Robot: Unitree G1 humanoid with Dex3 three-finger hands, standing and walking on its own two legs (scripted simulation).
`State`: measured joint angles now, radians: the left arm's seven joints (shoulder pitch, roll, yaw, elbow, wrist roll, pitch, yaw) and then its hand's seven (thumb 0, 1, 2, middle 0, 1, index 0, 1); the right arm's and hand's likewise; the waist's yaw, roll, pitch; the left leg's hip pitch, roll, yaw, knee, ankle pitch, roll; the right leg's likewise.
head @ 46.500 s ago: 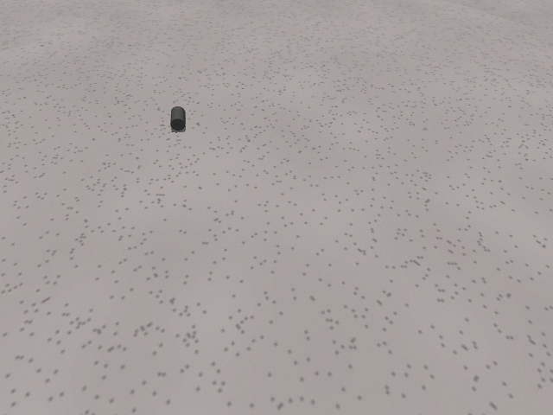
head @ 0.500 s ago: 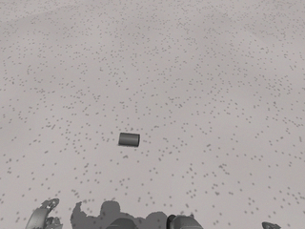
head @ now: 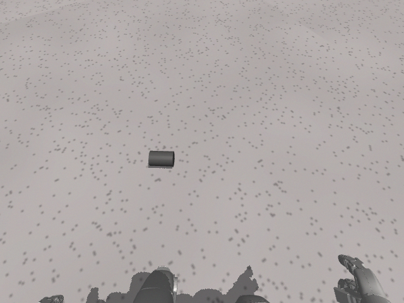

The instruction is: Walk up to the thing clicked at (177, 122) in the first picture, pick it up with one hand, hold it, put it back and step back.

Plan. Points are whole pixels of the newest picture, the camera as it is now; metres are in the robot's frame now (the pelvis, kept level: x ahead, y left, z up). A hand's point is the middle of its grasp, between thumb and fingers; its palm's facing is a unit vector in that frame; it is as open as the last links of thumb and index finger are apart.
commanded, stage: step back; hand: left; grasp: from above
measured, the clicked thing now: (161, 158) +0.83 +0.24 -0.71
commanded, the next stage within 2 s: stand in 1.80 s
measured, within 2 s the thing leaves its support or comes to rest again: neither
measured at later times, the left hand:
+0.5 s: hand out of the picture -0.05 +0.24 -0.14, palm faces +0.04 -0.94 -0.34, open 7.4 cm
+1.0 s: hand out of the picture -0.25 +0.21 -0.12, palm faces +0.11 -0.89 -0.44, open 7.4 cm
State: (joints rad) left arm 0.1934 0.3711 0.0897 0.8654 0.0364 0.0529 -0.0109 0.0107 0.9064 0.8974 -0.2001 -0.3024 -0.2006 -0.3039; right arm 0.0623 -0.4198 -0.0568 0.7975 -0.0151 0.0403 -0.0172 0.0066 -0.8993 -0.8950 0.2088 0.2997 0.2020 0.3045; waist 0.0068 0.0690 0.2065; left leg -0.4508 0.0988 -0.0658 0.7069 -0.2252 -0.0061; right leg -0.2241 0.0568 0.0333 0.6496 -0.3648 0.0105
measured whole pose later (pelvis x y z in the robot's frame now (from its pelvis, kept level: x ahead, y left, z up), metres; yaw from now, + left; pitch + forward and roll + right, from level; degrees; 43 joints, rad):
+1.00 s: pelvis -0.28 -0.08 +0.01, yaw +6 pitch -2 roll +0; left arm 0.24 0.39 0.08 0.89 0.05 0.00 -0.01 0.01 0.90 0.90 -0.21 -0.30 -0.21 -0.31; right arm 0.26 -0.39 -0.05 0.97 -0.03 0.03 0.01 0.01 -0.90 -0.90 0.20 0.30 0.20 0.30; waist 0.03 0.03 0.07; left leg -0.27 -0.02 -0.05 0.66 -0.43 -0.01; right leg -0.29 -0.04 -0.05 0.68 -0.36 -0.01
